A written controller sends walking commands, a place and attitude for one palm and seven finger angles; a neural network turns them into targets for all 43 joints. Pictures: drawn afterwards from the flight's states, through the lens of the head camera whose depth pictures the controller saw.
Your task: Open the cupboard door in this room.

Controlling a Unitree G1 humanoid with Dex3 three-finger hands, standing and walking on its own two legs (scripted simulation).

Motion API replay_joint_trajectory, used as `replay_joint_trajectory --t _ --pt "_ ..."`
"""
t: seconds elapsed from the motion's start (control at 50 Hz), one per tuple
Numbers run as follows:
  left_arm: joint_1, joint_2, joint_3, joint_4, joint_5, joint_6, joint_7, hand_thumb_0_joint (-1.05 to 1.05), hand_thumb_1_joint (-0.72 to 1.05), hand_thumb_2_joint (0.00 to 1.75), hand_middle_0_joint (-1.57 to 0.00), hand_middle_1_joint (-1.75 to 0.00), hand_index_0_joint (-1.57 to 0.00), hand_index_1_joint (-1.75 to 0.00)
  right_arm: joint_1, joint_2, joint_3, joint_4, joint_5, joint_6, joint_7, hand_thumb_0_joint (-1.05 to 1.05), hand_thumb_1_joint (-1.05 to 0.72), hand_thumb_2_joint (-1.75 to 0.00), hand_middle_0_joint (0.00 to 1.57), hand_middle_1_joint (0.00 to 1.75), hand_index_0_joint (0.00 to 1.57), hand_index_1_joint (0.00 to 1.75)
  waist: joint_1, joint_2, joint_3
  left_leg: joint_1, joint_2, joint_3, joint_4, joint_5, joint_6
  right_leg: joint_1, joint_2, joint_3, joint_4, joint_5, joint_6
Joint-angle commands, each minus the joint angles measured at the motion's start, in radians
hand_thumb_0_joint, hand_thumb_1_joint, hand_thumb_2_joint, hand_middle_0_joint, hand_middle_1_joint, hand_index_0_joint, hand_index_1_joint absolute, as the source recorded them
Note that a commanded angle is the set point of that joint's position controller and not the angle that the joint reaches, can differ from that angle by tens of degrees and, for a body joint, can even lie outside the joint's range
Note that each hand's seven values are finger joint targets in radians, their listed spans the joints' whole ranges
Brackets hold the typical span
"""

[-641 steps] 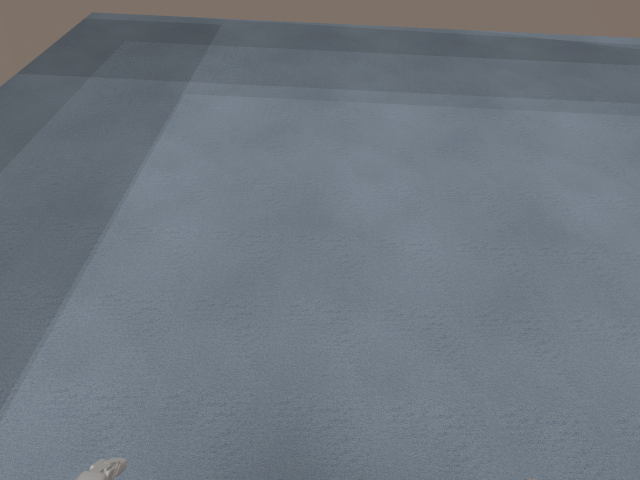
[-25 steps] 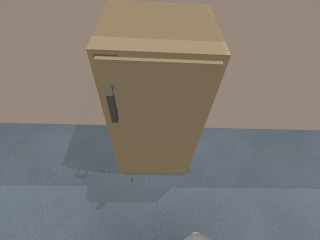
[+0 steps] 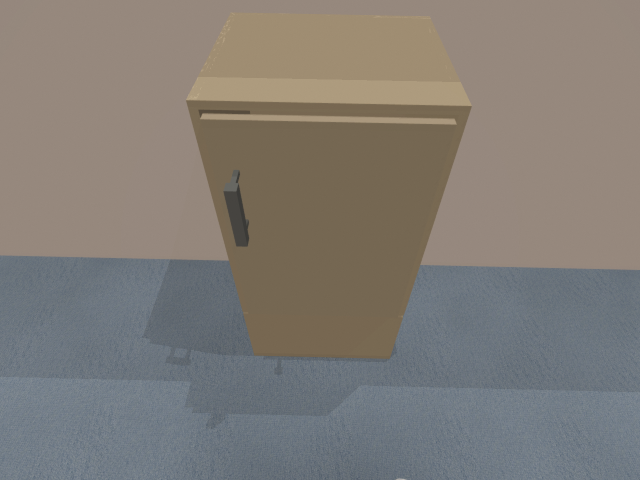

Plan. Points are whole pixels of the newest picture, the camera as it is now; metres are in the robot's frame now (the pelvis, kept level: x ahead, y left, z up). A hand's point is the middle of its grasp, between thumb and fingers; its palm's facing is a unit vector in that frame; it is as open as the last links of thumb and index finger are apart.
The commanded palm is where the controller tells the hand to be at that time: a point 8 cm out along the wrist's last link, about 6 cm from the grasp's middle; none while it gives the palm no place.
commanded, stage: come to a stop and stand still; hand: left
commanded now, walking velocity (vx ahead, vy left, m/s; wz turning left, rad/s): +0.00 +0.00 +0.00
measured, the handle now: (239, 208) +0.57 +0.19 -0.03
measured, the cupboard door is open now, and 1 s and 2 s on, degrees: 0 0 0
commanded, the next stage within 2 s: look again from close up in 0.56 s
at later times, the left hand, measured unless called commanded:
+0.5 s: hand out of the picture -0.02 +0.21 -0.15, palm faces +0.01 -0.98 -0.21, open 7.4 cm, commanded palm none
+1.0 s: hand out of the picture -0.02 +0.19 -0.15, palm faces +0.02 -0.98 -0.20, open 7.4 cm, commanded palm none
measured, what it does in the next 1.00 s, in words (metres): steps on the spot: right foot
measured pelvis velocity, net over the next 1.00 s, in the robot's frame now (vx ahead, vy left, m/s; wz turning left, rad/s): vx -0.03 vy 0.02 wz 0.00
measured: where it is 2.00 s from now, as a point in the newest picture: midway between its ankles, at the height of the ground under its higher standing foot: outside the picture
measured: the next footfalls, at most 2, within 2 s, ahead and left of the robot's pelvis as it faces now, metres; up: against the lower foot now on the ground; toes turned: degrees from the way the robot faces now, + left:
right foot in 0.42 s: +0.08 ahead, -0.09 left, +0.00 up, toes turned +3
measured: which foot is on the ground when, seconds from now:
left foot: down 0.00-1.00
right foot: down 0.00-0.34, up 0.36-0.40, down 0.42-1.00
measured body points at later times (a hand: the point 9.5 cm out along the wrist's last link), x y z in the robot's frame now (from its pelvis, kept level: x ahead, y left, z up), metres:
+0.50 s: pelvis -0.04 +0.04 +0.01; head -0.04 +0.02 +0.46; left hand -0.02 +0.26 -0.13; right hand -0.06 -0.20 -0.15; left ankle +0.00 +0.12 -0.72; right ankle +0.04 -0.09 -0.72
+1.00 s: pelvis -0.03 +0.02 +0.02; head -0.04 +0.01 +0.47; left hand -0.03 +0.24 -0.13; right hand -0.02 -0.20 -0.15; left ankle +0.00 +0.12 -0.72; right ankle +0.04 -0.09 -0.72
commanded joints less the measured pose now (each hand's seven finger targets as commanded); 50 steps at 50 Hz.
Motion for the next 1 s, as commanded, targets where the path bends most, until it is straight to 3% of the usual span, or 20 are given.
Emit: replay_joint_trajectory --t 0.0,0.04,0.06,0.08,0.1,0.12,0.14,0.18,0.22,0.24,0.26,0.28,0.32,0.36,0.42,0.5,0.54,0.66,0.8,0.98 --pt "0.02 0.085 0.018 -0.092 0.002 0.018 -0.016 0.0 0.9 0.9 -0.2 -0.3 -0.2 -0.3 -0.048 -0.125 -0.01 -0.123 -0.022 0.001 0.003 0.0 -0.9 -0.9 0.2 0.3 0.2 0.3 0.015 0.252 0.114 -0.276 0.207 -0.206 -0.376 -0.073 0.139 0.043 0.089 0.065 0.199 -0.209 -0.023" --pt "0.096 0.082 0.017 -0.078 -0.001 0.005 -0.027 0.0 0.9 0.9 -0.2 -0.3 -0.2 -0.3 -0.086 -0.12 -0.001 -0.132 -0.02 0.005 0.008 0.0 -0.9 -0.9 0.2 0.3 0.2 0.3 0.047 0.158 0.136 -0.317 0.178 -0.169 -0.346 -0.157 0.129 0.103 0.102 0.073 0.152 -0.131 -0.022" --pt "0.129 0.083 0.015 -0.072 0.002 -0.002 -0.033 0.0 0.9 0.9 -0.2 -0.3 -0.2 -0.3 -0.084 -0.113 0.002 -0.13 -0.019 0.004 0.008 0.0 -0.9 -0.9 0.2 0.3 0.2 0.3 0.059 0.119 0.127 -0.295 0.161 -0.146 -0.319 -0.182 0.116 0.134 0.1 0.064 0.063 -0.09 -0.023" --pt "0.158 0.092 0.013 -0.067 0.004 -0.013 -0.034 0.0 0.9 0.9 -0.2 -0.3 -0.2 -0.3 -0.065 -0.109 0.005 -0.125 -0.015 0.005 0.008 0.0 -0.9 -0.9 0.2 0.3 0.2 0.3 0.06 0.053 0.105 -0.274 0.127 -0.135 -0.273 -0.23 0.09 0.161 0.09 0.101 -0.052 -0.076 -0.029" --pt "0.16 0.116 0.01 -0.071 0.007 -0.025 -0.034 0.0 0.9 0.9 -0.2 -0.3 -0.2 -0.3 -0.03 -0.094 0.008 -0.122 -0.009 0.006 0.008 0.0 -0.9 -0.9 0.2 0.3 0.2 0.3 0.042 -0.036 0.098 -0.225 0.064 -0.104 -0.216 -0.257 0.062 0.11 0.054 0.202 -0.183 -0.174 -0.05" --pt "0.142 0.135 0.007 -0.081 0.006 -0.034 -0.035 0.0 0.9 0.9 -0.2 -0.3 -0.2 -0.3 0.019 -0.084 0.01 -0.113 -0.005 0.009 0.01 0.0 -0.9 -0.9 0.2 0.3 0.2 0.3 0.004 -0.049 0.081 -0.121 0.012 -0.071 -0.164 -0.212 0.045 0.004 -0.005 0.313 -0.281 -0.319 -0.089" --pt "0.104 0.17 0.013 -0.09 0.004 -0.039 -0.035 0.0 0.9 0.9 -0.2 -0.3 -0.2 -0.3 0.074 -0.074 0.009 -0.098 -0.006 0.012 0.014 0.0 -0.9 -0.9 0.2 0.3 0.2 0.3 -0.026 -0.126 0.046 -0.028 -0.008 -0.055 -0.108 -0.198 0.041 -0.094 -0.031 0.362 -0.36 -0.493 -0.106" --pt "0.041 0.171 0.022 -0.109 0.003 -0.039 -0.028 0.0 0.9 0.9 -0.2 -0.3 -0.2 -0.3 0.166 -0.07 0.001 -0.056 -0.008 0.017 0.013 0.0 -0.9 -0.9 0.2 0.3 0.2 0.3 -0.069 -0.249 -0.002 0.137 -0.022 -0.025 0.003 -0.106 0.036 -0.218 -0.052 0.352 -0.413 -0.535 -0.108" --pt "0.015 0.15 0.027 -0.115 0.004 -0.033 -0.023 0.0 0.9 0.9 -0.2 -0.3 -0.2 -0.3 0.226 -0.05 0.004 -0.023 -0.008 0.009 0.012 0.0 -0.9 -0.9 0.2 0.3 0.2 0.3 -0.088 -0.191 -0.005 0.183 -0.014 -0.036 -0.055 -0.074 0.039 -0.241 -0.027 0.291 -0.364 -0.459 -0.089" --pt "0.035 0.129 0.023 -0.109 0.0 -0.034 -0.024 0.0 0.9 0.9 -0.2 -0.3 -0.2 -0.3 0.227 -0.05 0.009 -0.019 -0.011 -0.003 0.011 0.0 -0.9 -0.9 0.2 0.3 0.2 0.3 -0.078 -0.079 -0.003 0.143 0.015 -0.076 -0.172 -0.103 0.048 -0.193 0.014 0.249 -0.286 -0.39 -0.074" --pt "0.069 0.104 0.017 -0.099 -0.003 -0.033 -0.028 0.0 0.9 0.9 -0.2 -0.3 -0.2 -0.3 0.19 -0.065 0.01 -0.024 -0.015 -0.018 0.009 0.0 -0.9 -0.9 0.2 0.3 0.2 0.3 -0.05 0.08 0.015 0.04 0.083 -0.176 -0.316 -0.188 0.064 -0.104 0.073 0.187 -0.181 -0.277 -0.051" --pt "0.105 0.084 0.017 -0.086 -0.003 -0.031 -0.029 0.0 0.9 0.9 -0.2 -0.3 -0.2 -0.3 0.132 -0.083 0.006 -0.033 -0.017 -0.025 0.004 0.0 -0.9 -0.9 0.2 0.3 0.2 0.3 -0.017 0.174 0.025 -0.078 0.154 -0.262 -0.421 -0.282 0.083 0.0 0.108 0.12 -0.09 -0.158 -0.038" --pt "0.17 0.06 0.017 -0.041 0.004 -0.024 -0.034 0.0 0.9 0.9 -0.2 -0.3 -0.2 -0.3 0.043 -0.097 0.006 -0.039 -0.009 -0.022 -0.001 0.0 -0.9 -0.9 0.2 0.3 0.2 0.3 0.037 0.125 0.025 -0.205 0.175 -0.251 -0.44 -0.3 0.109 0.137 0.115 0.096 0.006 -0.085 -0.034" --pt "0.191 0.045 0.013 -0.017 0.004 -0.027 -0.037 0.0 0.9 0.9 -0.2 -0.3 -0.2 -0.3 0.035 -0.087 0.013 -0.021 -0.007 -0.024 -0.003 0.0 -0.9 -0.9 0.2 0.3 0.2 0.3 0.048 0.085 0.026 -0.217 0.153 -0.219 -0.419 -0.275 0.105 0.172 0.105 0.112 -0.03 -0.067 -0.038" --pt "0.173 0.052 0.006 0.0 0.0 -0.042 -0.035 0.0 0.9 0.9 -0.2 -0.3 -0.2 -0.3 0.085 -0.067 0.021 0.022 -0.008 -0.028 -0.004 0.0 -0.9 -0.9 0.2 0.3 0.2 0.3 0.025 0.052 0.029 -0.159 0.109 -0.199 -0.392 -0.257 0.078 0.166 0.08 0.181 -0.175 -0.097 -0.059" --pt "0.155 0.057 0.004 0.018 -0.001 -0.051 -0.031 0.0 0.9 0.9 -0.2 -0.3 -0.2 -0.3 0.137 -0.058 0.025 0.063 -0.01 -0.027 -0.002 0.0 -0.9 -0.9 0.2 0.3 0.2 0.3 0.006 -0.015 0.028 -0.105 0.078 -0.171 -0.356 -0.231 0.064 0.117 0.056 0.231 -0.244 -0.202 -0.071" --pt "0.153 0.054 0.003 0.024 -0.003 -0.054 -0.03 0.0 0.9 0.9 -0.2 -0.3 -0.2 -0.3 0.157 -0.047 0.027 0.079 -0.011 -0.027 -0.002 0.0 -0.9 -0.9 0.2 0.3 0.2 0.3 -0.004 -0.013 0.027 -0.075 0.067 -0.152 -0.335 -0.198 0.059 0.089 0.05 0.251 -0.267 -0.226 -0.075" --pt "0.154 0.047 -0.002 0.04 -0.001 -0.057 -0.028 0.0 0.9 0.9 -0.2 -0.3 -0.2 -0.3 0.16 -0.043 0.031 0.102 -0.009 -0.033 -0.004 0.0 -0.9 -0.9 0.2 0.3 0.2 0.3 -0.003 0.014 0.044 -0.09 0.08 -0.167 -0.358 -0.202 0.058 0.102 0.058 0.235 -0.258 -0.178 -0.069" --pt "0.15 0.052 -0.003 0.039 -0.002 -0.058 -0.027 0.0 0.9 0.9 -0.2 -0.3 -0.2 -0.3 0.173 -0.032 0.032 0.111 -0.01 -0.028 -0.003 0.0 -0.9 -0.9 0.2 0.3 0.2 0.3 -0.015 -0.031 0.058 -0.073 0.061 -0.145 -0.313 -0.176 0.051 0.05 0.046 0.266 -0.301 -0.251 -0.068" --pt "0.162 0.047 -0.004 0.047 -0.002 -0.062 -0.028 0.0 0.9 0.9 -0.2 -0.3 -0.2 -0.3 0.163 -0.034 0.034 0.114 -0.008 -0.037 -0.004 0.0 -0.9 -0.9 0.2 0.3 0.2 0.3 -0.008 0.001 0.038 -0.075 0.073 -0.161 -0.337 -0.166 0.051 0.087 0.05 0.25 -0.286 -0.179 -0.063"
